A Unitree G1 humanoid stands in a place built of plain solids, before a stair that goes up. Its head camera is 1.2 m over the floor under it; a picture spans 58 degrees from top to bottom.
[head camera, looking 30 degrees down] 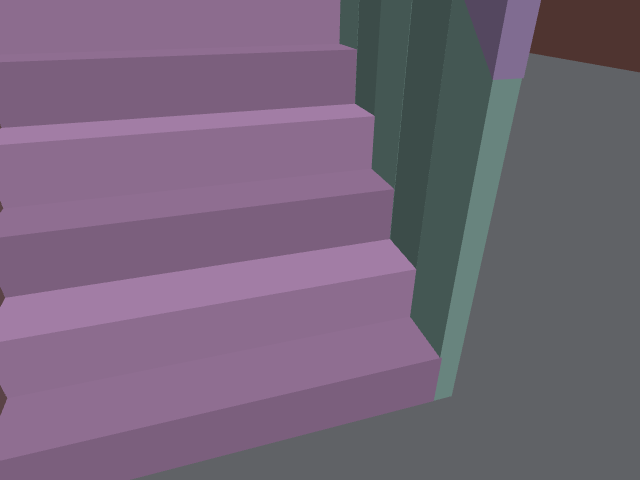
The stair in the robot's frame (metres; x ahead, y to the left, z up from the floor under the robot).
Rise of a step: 0.20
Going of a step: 0.21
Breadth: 1.25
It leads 16 degrees to the left of straight ahead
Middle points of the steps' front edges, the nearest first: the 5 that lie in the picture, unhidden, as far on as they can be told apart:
0.81 0.22 0.20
1.01 0.28 0.40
1.21 0.34 0.60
1.41 0.40 0.80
1.61 0.46 1.01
